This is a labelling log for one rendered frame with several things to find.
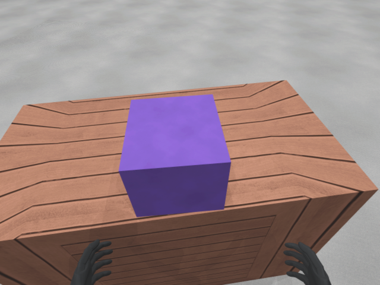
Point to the carton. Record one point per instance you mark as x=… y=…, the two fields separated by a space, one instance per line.
x=174 y=156

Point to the pedestal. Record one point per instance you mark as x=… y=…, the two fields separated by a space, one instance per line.
x=290 y=181

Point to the left robot hand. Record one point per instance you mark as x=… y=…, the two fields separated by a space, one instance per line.
x=84 y=272

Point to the right robot hand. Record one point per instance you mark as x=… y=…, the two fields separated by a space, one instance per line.
x=311 y=267

